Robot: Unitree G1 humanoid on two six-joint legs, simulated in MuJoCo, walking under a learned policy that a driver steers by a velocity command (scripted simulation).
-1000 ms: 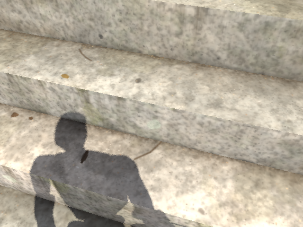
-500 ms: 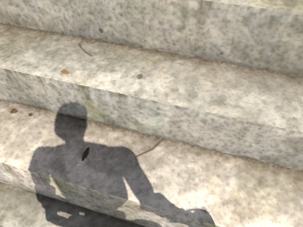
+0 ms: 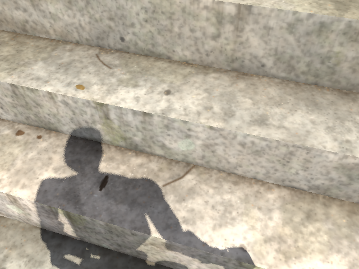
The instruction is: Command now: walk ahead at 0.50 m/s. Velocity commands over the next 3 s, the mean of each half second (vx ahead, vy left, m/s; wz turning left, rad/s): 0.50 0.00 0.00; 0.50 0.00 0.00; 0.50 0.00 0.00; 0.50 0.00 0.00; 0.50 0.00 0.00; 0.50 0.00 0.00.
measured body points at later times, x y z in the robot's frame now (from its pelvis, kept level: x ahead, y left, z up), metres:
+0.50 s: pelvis +0.00 +0.00 +0.00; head +0.00 +0.00 +0.45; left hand +0.13 +0.24 -0.13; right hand +0.15 -0.23 -0.12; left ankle -0.02 +0.10 -0.75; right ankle -0.01 -0.09 -0.75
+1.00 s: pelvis +0.00 +0.00 +0.00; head +0.01 +0.00 +0.45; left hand +0.13 +0.25 -0.12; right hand +0.16 -0.24 -0.12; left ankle -0.02 +0.10 -0.75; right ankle -0.01 -0.09 -0.75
